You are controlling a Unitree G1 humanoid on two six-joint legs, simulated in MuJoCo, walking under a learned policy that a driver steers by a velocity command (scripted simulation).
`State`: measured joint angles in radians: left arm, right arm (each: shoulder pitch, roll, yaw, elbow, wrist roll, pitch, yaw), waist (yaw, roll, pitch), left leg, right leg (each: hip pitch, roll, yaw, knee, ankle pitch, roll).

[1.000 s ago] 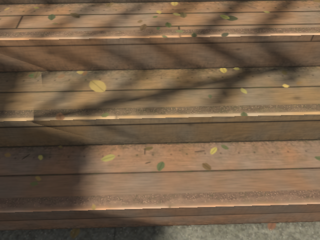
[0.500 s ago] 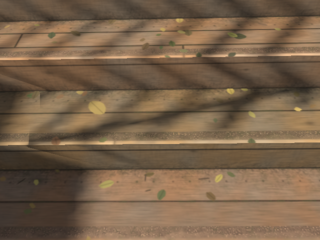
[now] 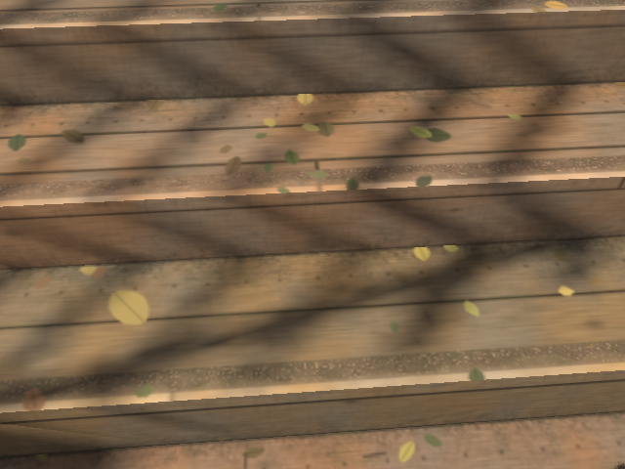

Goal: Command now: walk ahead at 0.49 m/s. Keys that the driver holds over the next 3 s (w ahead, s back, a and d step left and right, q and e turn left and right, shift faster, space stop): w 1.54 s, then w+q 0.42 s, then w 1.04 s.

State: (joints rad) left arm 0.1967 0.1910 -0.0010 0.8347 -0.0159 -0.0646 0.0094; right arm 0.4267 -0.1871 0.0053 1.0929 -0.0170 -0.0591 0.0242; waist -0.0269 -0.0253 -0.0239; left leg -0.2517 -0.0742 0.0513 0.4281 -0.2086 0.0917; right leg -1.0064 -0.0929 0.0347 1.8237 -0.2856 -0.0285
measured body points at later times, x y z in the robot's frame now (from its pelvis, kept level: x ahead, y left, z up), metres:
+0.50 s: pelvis +0.28 -0.12 +0.13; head +0.26 -0.13 +0.58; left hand +0.29 +0.12 -0.01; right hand +0.42 -0.35 +0.02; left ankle +0.22 +0.05 -0.31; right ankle +0.33 -0.19 -0.57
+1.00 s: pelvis +0.54 -0.08 +0.25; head +0.53 -0.10 +0.70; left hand +0.45 +0.12 +0.10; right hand +0.75 -0.28 +0.15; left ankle +0.63 -0.02 -0.40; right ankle +0.38 -0.21 -0.38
